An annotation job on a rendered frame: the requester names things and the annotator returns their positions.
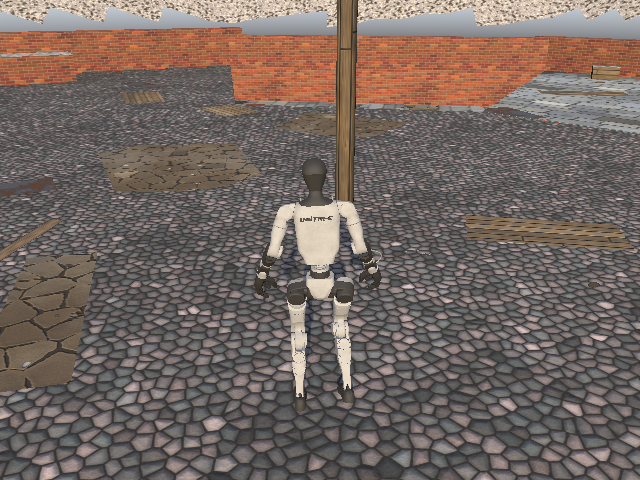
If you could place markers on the right robot upper arm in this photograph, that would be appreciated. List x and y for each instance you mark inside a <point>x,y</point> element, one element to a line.
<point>348,210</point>

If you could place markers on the robot right shin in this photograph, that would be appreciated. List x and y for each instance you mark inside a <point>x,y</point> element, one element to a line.
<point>343,352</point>

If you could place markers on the left robot upper arm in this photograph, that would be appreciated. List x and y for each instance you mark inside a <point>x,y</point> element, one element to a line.
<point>285,213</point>

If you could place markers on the robot right hand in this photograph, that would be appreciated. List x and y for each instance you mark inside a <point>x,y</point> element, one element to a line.
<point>367,276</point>

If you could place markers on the right robot forearm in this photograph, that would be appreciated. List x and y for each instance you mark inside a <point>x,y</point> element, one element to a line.
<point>368,259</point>

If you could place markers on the robot left foot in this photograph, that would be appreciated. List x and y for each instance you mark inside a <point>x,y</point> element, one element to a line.
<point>300,403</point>

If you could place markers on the left robot forearm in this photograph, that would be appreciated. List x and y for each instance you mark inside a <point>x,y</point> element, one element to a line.
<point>265,264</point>

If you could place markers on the robot left hand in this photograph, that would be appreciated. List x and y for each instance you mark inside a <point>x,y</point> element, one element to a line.
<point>266,283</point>

